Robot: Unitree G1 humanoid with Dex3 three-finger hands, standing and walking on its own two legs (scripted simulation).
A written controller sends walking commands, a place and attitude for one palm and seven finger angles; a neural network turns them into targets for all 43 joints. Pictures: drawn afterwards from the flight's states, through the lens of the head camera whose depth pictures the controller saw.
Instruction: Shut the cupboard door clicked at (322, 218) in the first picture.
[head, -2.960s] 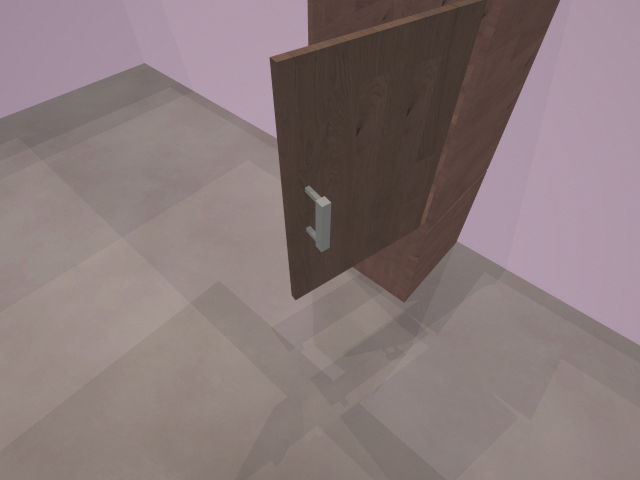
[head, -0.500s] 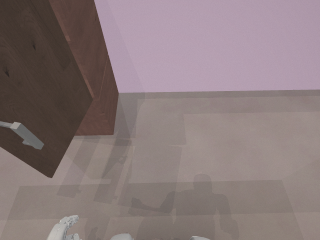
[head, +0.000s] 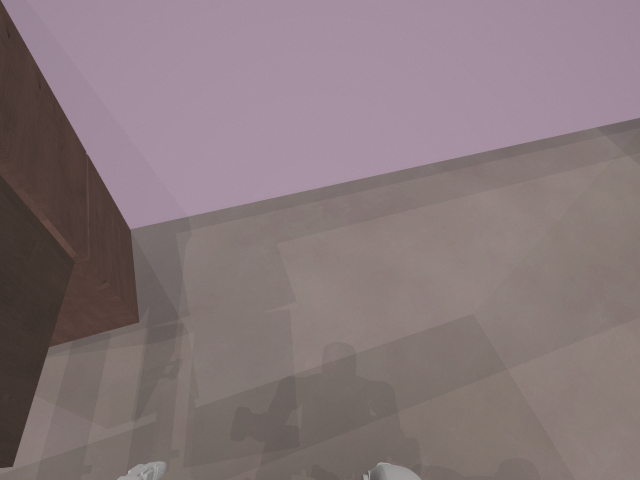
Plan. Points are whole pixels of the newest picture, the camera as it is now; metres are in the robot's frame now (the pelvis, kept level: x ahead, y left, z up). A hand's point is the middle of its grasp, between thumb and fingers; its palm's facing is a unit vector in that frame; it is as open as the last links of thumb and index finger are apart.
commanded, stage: walk to a spot facing it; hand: left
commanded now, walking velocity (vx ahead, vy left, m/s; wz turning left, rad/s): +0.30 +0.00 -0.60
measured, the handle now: out of the picture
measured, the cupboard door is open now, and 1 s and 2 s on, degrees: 77 77 77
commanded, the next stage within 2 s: turn to face it in 1.12 s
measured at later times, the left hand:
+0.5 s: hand (230, 418) +0.22 +0.15 -0.20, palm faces -0.20 -0.97 -0.16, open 7.4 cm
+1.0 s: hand (365, 239) +0.56 -0.07 -0.17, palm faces -0.47 -0.85 -0.22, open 7.4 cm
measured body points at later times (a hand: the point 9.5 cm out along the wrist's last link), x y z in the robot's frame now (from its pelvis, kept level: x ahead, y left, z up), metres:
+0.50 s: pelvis +0.17 -0.04 -0.02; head +0.22 -0.02 +0.42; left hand +0.23 +0.20 -0.19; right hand +0.21 -0.31 -0.14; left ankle +0.28 +0.05 -0.75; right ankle +0.02 -0.14 -0.73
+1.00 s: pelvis +0.36 -0.17 -0.02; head +0.39 -0.20 +0.43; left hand +0.59 -0.02 -0.15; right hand +0.17 -0.33 -0.17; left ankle +0.33 +0.02 -0.66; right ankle +0.36 -0.25 -0.74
